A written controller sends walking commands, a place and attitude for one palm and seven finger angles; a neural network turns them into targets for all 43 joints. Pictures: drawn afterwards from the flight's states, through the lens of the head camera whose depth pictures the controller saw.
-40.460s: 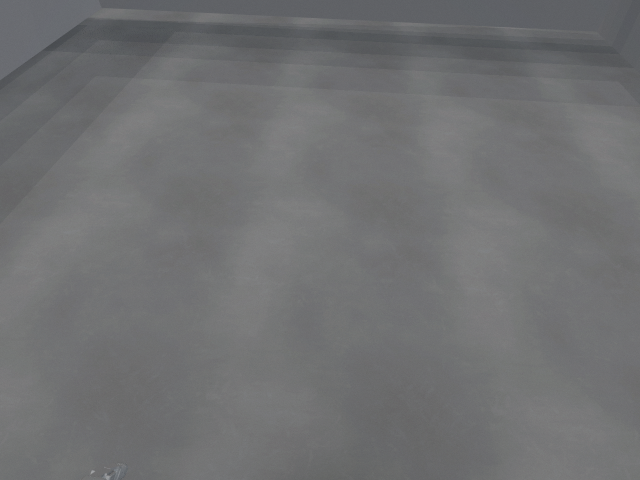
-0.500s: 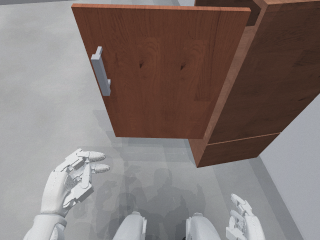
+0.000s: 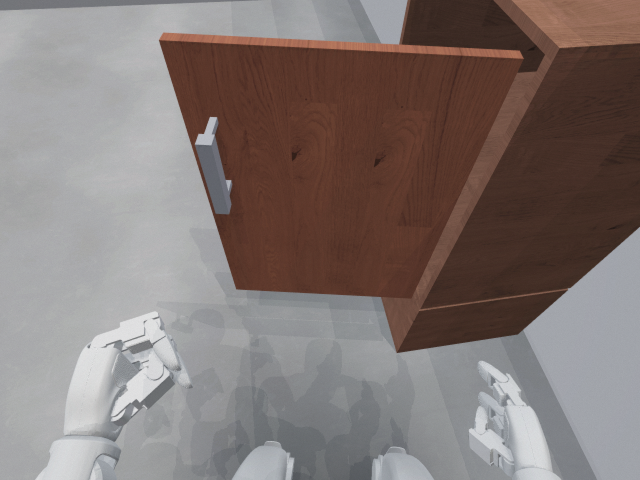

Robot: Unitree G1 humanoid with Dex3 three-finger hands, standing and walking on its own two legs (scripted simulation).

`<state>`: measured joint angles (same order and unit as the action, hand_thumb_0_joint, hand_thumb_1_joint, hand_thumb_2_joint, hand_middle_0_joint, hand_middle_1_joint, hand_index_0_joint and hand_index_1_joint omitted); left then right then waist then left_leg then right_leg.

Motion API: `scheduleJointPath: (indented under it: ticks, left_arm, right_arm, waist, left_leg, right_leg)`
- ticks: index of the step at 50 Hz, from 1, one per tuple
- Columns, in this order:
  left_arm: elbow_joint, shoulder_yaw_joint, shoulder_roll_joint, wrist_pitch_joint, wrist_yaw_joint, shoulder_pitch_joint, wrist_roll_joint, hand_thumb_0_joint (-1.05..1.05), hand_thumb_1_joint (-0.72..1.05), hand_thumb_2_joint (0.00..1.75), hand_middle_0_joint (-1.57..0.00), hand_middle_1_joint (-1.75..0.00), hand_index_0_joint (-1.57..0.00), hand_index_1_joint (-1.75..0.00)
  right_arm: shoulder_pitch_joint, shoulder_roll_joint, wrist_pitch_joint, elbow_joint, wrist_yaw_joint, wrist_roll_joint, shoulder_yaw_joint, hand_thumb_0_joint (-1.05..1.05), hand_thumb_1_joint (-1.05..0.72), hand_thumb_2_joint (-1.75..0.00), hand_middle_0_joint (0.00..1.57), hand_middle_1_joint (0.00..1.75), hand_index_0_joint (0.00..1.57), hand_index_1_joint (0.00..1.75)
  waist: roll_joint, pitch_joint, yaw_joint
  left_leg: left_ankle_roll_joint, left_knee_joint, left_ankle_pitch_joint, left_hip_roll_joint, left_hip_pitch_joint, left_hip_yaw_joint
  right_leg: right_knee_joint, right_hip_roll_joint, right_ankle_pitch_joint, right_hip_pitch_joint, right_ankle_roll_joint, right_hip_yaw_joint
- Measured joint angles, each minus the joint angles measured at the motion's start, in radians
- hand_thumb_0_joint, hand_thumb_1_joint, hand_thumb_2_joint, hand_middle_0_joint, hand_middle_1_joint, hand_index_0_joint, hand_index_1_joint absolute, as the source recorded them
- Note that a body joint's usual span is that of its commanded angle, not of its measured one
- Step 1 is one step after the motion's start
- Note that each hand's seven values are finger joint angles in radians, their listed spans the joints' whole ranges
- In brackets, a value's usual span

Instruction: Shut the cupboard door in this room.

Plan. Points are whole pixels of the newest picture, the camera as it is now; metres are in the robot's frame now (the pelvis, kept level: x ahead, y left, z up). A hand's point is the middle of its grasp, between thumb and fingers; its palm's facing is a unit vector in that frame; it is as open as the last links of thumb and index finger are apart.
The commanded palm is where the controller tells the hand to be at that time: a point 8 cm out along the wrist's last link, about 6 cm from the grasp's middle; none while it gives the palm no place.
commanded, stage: raise the hand and make a fist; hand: left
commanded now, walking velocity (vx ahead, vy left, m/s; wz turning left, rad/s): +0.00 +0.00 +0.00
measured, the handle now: (218, 167) +0.51 +0.20 +0.07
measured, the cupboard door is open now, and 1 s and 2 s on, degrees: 78 78 78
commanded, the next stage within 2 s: bring the fist close to the handle in 0.70 s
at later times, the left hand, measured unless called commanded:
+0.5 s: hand (186, 351) +0.24 +0.16 +0.08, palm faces +0.03 -1.00 -0.04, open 3.1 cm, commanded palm +0.21 +0.22 +0.08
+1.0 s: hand (182, 338) +0.25 +0.17 +0.07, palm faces +0.04 -1.00 -0.04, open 3.1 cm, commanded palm +0.24 +0.23 +0.08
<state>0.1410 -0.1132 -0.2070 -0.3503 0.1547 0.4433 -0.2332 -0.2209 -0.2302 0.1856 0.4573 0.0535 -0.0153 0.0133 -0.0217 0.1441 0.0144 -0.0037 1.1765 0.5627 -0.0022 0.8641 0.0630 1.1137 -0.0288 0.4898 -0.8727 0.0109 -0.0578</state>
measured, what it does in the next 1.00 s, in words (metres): stands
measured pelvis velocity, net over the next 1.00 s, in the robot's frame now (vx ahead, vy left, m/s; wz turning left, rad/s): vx -0.01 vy -0.01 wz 0.00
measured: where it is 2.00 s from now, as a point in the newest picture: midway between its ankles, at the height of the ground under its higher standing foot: outside the picture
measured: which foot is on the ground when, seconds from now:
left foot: down 0.00-1.00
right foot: down 0.00-1.00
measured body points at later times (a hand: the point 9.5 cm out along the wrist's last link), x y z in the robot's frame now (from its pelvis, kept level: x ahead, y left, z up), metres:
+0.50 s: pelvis +0.01 -0.02 +0.01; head +0.06 -0.03 +0.46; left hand +0.23 +0.22 +0.08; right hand +0.17 -0.27 -0.07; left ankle +0.01 +0.12 -0.65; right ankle +0.03 -0.13 -0.65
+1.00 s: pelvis -0.01 -0.01 +0.01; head +0.05 -0.02 +0.46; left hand +0.24 +0.22 +0.08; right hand +0.18 -0.24 -0.07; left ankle +0.01 +0.12 -0.65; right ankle +0.03 -0.13 -0.65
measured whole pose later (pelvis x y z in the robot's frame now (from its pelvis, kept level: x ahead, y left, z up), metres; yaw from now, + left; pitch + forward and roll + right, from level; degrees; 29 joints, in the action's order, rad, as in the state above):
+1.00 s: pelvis -0.01 -0.01 +0.01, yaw +0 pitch +13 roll -1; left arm -0.06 -0.15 -0.21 -0.35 0.20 0.22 -0.26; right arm -0.23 -0.24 0.18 0.53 0.07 -0.03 0.03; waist -0.03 0.13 0.01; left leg -0.02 1.12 0.53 0.00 0.81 0.06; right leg 1.08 -0.03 0.47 -0.83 0.00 -0.06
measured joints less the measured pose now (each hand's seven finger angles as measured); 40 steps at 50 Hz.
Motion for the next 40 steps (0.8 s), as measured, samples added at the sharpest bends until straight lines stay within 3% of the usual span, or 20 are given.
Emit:
scheduleJointPath:
  ticks: [11,25,40]
  left_arm:
    - [-0.039,-0.029,-0.008,0.035,0.044,-0.048,-0.025,0.02,0.9,0.9,-1.27,-1.47,-1.28,-1.47]
    - [-0.105,-0.046,-0.004,0.017,0.058,-0.081,-0.043,0.02,0.9,0.9,-1.3,-1.49,-1.3,-1.5]
    - [-0.125,-0.041,0.004,-0.018,0.057,-0.084,-0.04,0.02,0.9,0.9,-1.3,-1.5,-1.3,-1.5]
  right_arm:
    - [-0.02,0.008,-0.027,0.013,0.004,-0.007,0.016,0.01,-0.91,-0.9,0.2,0.3,0.2,0.3]
    - [-0.055,-0.022,-0.03,0.051,0.012,-0.017,-0.01,0.01,-0.91,-0.9,0.2,0.3,0.2,0.3]
    - [-0.03,-0.011,-0.021,0.05,0.01,-0.016,-0.003,0.01,-0.91,-0.9,0.2,0.3,0.2,0.29]
  waist:
    - [-0.015,-0.004,0.005]
    - [-0.012,-0.009,-0.017]
    - [-0.009,-0.007,-0.01]
  left_leg:
    - [-0.014,-0.036,-0.001,0.007,-0.043,0.008]
    - [-0.024,-0.087,-0.025,0.01,-0.083,-0.006]
    - [-0.02,-0.078,-0.031,0.008,-0.077,-0.007]
  right_leg:
    - [-0.022,0.007,0.007,0.038,-0.014,-0.008]
    - [-0.047,0.01,-0.007,0.061,-0.022,0.005]
    - [-0.042,0.007,-0.015,0.057,-0.02,0.007]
